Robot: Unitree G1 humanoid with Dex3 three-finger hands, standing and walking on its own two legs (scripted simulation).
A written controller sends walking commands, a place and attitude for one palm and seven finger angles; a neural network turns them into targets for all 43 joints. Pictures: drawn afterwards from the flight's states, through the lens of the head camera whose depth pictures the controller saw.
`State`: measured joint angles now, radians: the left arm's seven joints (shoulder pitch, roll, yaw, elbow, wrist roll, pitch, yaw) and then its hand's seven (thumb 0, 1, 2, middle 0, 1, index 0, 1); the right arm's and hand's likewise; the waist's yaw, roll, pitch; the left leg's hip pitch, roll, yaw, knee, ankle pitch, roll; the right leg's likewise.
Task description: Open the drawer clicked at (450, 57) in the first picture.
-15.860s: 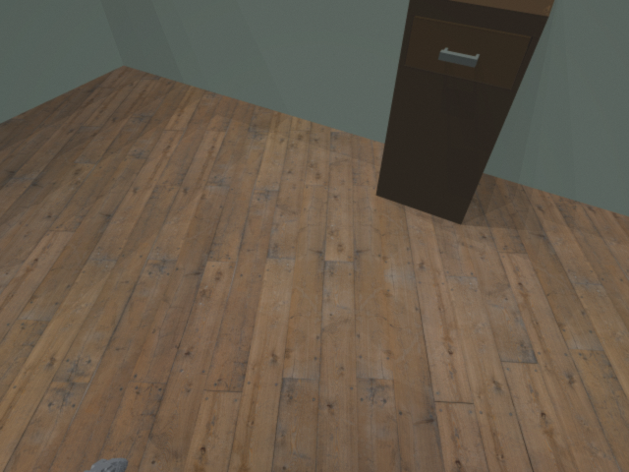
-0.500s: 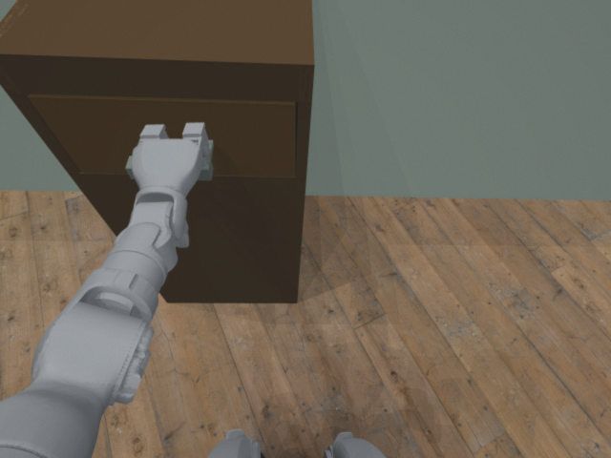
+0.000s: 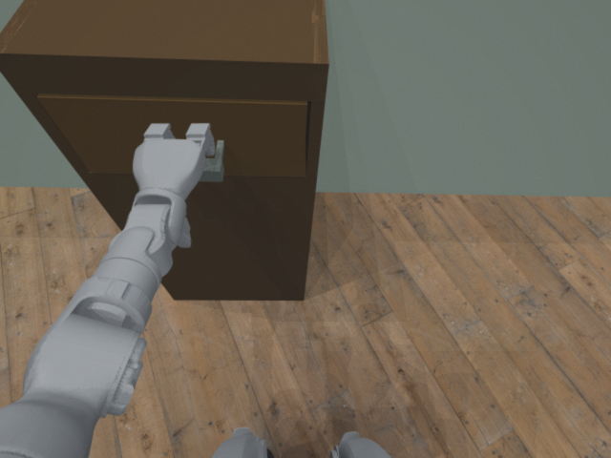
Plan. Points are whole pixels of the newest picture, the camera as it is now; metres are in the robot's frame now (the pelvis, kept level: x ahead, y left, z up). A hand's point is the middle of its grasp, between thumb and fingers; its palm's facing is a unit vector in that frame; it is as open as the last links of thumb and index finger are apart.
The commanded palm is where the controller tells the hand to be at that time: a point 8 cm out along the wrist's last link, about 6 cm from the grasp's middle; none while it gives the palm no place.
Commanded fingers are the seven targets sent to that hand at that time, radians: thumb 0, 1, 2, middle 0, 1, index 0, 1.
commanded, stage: lift the fingers back up to retry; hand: left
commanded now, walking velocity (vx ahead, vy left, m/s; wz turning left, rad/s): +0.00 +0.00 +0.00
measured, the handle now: (184, 157) +0.55 +0.15 +0.02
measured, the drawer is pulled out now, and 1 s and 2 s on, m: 0.00 0.00 0.00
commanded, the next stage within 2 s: re-aim the fingers above the handle in 0.52 s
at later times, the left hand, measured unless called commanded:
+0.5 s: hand (171, 164) +0.49 +0.15 +0.08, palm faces -0.04 -0.02 -1.00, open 13.8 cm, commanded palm +0.47 +0.15 +0.14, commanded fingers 0.00 -0.50 0.30 -0.30 -1.20 -0.30 -1.20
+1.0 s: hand (170, 164) +0.49 +0.15 +0.08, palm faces -0.08 -0.04 -1.00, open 13.8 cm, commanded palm +0.47 +0.16 +0.14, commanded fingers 0.00 -0.50 0.30 -0.30 -1.20 -0.30 -1.20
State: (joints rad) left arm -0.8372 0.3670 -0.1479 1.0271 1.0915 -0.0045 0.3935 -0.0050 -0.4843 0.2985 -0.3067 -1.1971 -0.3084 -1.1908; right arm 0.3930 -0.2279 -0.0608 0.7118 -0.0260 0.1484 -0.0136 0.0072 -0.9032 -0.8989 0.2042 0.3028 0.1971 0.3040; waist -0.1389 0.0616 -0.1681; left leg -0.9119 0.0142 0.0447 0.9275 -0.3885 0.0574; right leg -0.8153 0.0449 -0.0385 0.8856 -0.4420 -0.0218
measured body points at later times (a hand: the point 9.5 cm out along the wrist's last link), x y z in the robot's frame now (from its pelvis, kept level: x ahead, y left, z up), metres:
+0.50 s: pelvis +0.02 -0.02 +0.03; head +0.08 -0.03 +0.48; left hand +0.48 +0.15 +0.13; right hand +0.07 -0.28 -0.10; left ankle +0.02 +0.08 -0.68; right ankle -0.02 -0.11 -0.68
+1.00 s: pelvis +0.02 -0.03 +0.03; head +0.09 -0.04 +0.47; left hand +0.49 +0.15 +0.13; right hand +0.05 -0.29 -0.11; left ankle +0.02 +0.08 -0.68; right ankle -0.02 -0.11 -0.68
